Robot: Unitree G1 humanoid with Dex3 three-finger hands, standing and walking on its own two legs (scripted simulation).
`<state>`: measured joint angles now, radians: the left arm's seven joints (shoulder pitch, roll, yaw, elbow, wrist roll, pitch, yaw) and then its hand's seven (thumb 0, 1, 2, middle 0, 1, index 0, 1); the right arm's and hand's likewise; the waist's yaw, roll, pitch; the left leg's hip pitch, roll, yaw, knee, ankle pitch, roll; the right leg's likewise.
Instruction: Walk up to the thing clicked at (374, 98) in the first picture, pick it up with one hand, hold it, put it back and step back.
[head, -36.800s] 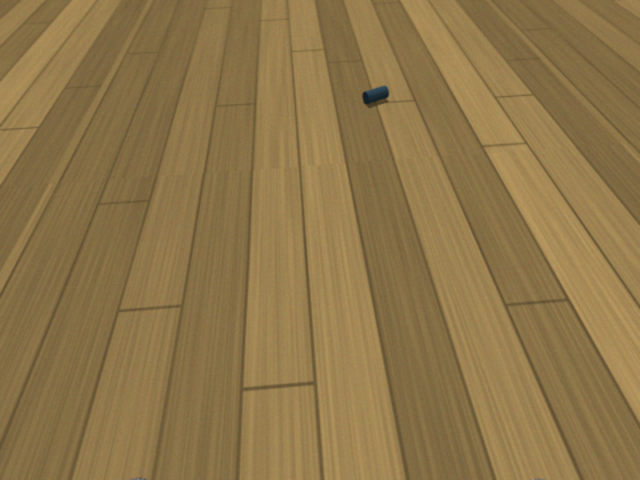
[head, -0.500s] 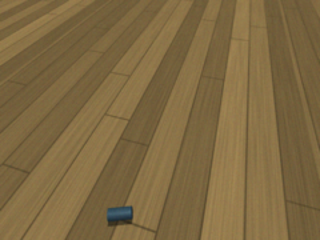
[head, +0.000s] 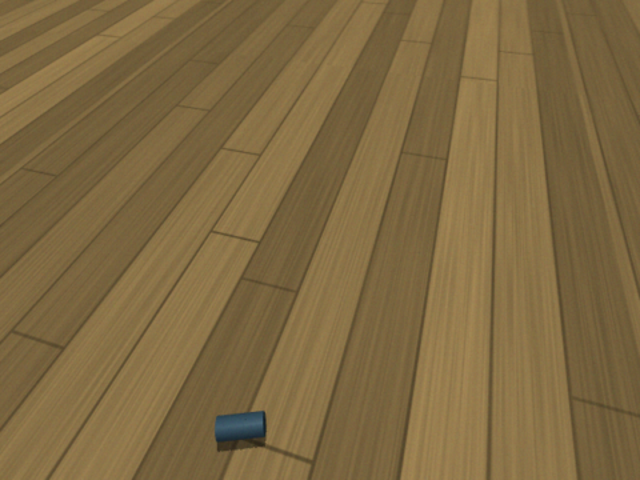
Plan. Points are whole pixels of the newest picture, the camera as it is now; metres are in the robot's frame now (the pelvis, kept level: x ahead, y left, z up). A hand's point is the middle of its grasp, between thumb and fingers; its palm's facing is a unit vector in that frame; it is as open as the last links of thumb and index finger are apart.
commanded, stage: stand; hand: left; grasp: from above
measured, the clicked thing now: (241, 426) +0.37 +0.28 -0.74
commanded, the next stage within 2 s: step back in 1.42 s
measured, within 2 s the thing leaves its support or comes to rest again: neither
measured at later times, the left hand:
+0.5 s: hand out of the picture +0.09 +0.21 -0.16, palm faces +0.00 -0.96 -0.30, open 7.4 cm
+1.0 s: hand out of the picture +0.11 +0.23 -0.15, palm faces +0.00 -0.94 -0.34, open 7.4 cm
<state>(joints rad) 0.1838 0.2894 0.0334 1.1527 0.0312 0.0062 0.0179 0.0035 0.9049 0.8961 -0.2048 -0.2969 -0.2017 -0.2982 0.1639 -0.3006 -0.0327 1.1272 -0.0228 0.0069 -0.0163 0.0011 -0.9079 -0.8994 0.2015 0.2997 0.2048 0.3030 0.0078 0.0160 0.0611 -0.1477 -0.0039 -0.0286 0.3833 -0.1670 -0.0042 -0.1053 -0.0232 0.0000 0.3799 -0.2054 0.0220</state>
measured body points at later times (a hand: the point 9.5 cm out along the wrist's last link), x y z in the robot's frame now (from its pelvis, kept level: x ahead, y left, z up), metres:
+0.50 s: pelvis +0.02 -0.02 +0.00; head +0.03 -0.02 +0.45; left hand +0.09 +0.26 -0.14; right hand +0.08 -0.29 -0.15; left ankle +0.03 +0.12 -0.74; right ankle +0.01 -0.13 -0.74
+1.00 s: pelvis +0.03 -0.02 +0.00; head +0.03 -0.02 +0.45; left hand +0.11 +0.28 -0.13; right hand +0.10 -0.31 -0.13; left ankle +0.03 +0.12 -0.74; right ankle +0.01 -0.13 -0.74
